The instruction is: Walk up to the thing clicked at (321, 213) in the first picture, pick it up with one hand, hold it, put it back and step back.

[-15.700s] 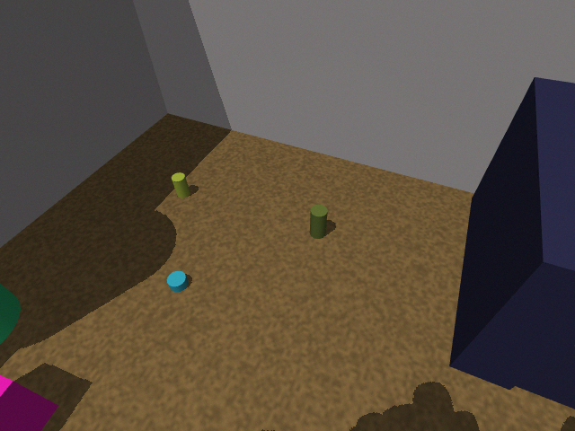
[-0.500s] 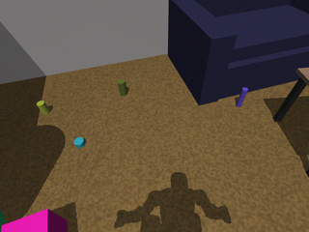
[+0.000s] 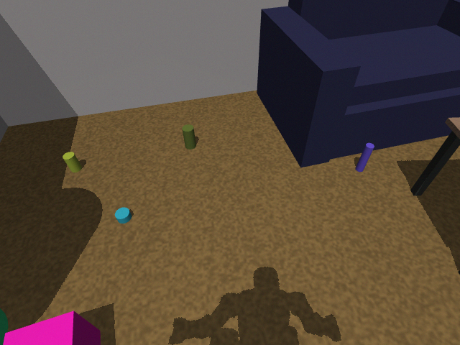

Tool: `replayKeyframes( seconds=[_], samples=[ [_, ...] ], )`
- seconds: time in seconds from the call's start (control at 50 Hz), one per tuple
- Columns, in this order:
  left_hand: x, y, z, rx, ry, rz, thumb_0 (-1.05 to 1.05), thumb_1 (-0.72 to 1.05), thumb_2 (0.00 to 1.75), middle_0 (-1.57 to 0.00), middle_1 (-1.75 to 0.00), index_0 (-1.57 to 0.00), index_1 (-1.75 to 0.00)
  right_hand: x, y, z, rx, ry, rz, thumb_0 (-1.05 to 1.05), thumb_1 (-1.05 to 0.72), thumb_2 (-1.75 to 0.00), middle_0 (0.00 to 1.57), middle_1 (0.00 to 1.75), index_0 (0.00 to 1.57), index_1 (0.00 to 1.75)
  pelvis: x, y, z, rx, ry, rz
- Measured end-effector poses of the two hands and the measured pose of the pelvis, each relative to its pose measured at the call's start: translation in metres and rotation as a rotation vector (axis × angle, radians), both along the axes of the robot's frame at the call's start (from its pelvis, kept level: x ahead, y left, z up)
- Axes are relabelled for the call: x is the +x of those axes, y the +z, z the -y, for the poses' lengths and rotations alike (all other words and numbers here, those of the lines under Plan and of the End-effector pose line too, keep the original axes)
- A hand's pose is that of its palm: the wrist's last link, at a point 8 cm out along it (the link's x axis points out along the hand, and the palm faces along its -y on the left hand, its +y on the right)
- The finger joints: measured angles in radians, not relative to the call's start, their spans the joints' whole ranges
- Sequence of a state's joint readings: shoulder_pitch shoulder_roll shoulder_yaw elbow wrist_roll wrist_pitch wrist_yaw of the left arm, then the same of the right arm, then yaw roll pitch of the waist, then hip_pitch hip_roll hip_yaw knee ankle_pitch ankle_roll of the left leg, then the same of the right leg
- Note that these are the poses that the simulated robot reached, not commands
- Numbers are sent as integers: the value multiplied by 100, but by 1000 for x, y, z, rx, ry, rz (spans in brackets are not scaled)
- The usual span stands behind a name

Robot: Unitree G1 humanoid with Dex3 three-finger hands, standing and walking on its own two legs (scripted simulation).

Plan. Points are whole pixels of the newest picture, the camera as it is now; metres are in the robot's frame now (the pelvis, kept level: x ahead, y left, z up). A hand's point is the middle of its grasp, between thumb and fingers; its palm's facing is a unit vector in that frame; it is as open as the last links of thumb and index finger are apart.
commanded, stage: stand
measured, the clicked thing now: (189, 137) +1.48 +0.25 -0.71
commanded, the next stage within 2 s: walk up in 2.00 s
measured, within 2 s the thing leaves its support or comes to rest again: neither
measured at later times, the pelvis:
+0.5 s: pelvis +0.00 +0.00 +0.00, yaw +1 degrees
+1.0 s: pelvis +0.02 +0.00 +0.00, yaw +2 degrees
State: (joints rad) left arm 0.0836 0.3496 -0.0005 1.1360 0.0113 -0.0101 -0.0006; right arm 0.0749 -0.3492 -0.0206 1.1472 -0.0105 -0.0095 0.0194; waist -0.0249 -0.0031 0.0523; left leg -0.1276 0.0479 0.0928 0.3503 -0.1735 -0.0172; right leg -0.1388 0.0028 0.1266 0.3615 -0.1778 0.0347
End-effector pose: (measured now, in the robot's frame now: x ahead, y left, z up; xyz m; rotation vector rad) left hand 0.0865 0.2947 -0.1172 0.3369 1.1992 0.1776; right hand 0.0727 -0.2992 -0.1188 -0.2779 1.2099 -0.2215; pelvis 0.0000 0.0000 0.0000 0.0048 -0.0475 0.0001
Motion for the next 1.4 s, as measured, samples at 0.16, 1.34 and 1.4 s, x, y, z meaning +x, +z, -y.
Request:
replayKeyframes(
  seconds=[0.16,1.34,1.4],
  samples=[
    [-16,-2,-3,1,18,-28,1,90,90,-20,-30,-20,-30,-4,-1,-1,2,6,-19,1,-90,-90,21,30,20,30,-2,0,0,-1,7,1],
    [-8,-3,-6,-5,42,-30,1,90,90,-20,-30,-20,-30,24,2,-6,-9,50,-26,1,-90,-90,21,30,21,30,16,1,-3,-5,38,-12],
    [-11,-3,-6,-6,45,-40,1,90,90,-20,-30,-20,-30,22,2,-6,-9,50,-32,1,-90,-90,21,30,21,30,16,1,-3,-4,38,-13]
  ],
)
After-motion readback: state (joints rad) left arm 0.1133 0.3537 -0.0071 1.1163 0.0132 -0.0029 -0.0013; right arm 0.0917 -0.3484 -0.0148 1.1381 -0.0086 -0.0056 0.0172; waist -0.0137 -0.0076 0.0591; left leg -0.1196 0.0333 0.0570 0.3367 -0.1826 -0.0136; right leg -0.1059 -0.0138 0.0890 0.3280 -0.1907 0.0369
